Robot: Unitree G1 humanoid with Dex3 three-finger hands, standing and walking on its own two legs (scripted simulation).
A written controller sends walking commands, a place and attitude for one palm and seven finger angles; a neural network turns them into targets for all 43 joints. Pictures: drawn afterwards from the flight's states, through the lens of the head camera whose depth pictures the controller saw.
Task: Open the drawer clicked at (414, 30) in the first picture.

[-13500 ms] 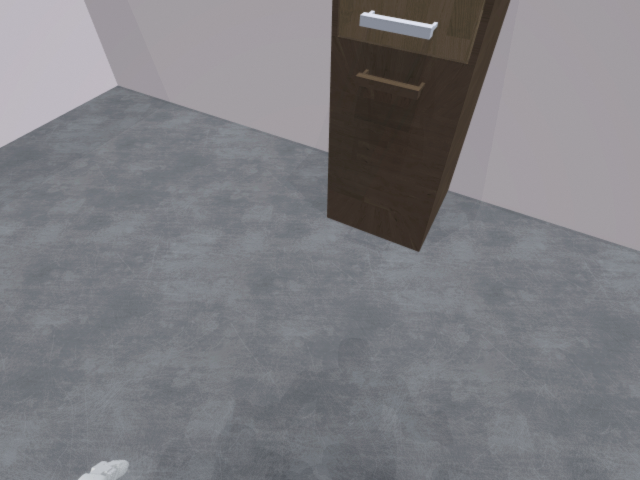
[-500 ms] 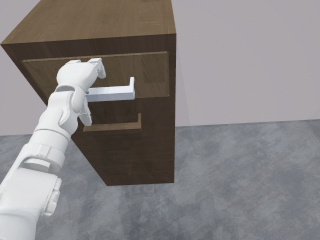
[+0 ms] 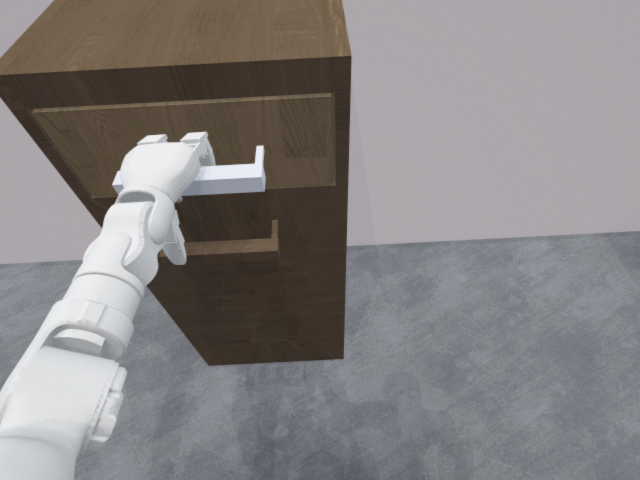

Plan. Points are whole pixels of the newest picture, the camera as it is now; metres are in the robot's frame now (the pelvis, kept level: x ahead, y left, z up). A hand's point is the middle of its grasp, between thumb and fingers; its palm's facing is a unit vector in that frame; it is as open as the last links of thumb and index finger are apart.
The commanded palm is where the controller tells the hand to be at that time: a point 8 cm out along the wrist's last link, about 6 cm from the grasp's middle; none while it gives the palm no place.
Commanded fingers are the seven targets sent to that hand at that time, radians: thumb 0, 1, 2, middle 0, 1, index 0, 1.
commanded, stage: lower the fingers behind the handle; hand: left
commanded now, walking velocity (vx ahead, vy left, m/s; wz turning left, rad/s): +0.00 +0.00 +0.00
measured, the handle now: (194, 168) +0.50 +0.18 +0.11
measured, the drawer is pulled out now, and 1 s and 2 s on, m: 0.00 0.00 0.03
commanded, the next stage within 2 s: close the thumb around the handle in 0.48 s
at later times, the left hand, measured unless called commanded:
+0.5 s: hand (176, 198) +0.46 +0.20 +0.09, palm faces -0.03 -0.04 -1.00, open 13.8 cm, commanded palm +0.44 +0.21 +0.15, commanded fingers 0.00 -0.50 0.30 -0.30 -1.20 -0.30 -1.20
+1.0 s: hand (175, 202) +0.46 +0.20 +0.09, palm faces -0.04 -0.04 -1.00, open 9.0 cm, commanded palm +0.44 +0.21 +0.15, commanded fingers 0.00 0.73 0.83 -0.39 -1.33 -0.39 -1.33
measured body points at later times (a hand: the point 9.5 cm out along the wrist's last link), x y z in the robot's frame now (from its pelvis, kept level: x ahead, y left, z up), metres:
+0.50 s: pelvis +0.00 +0.00 +0.00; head +0.05 -0.02 +0.45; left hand +0.46 +0.20 +0.15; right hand +0.06 -0.27 -0.14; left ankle -0.01 +0.11 -0.73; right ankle -0.04 -0.09 -0.73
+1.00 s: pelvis +0.00 +0.00 +0.00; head +0.05 -0.02 +0.44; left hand +0.45 +0.20 +0.14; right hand +0.07 -0.26 -0.14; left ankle -0.01 +0.11 -0.73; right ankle -0.04 -0.09 -0.73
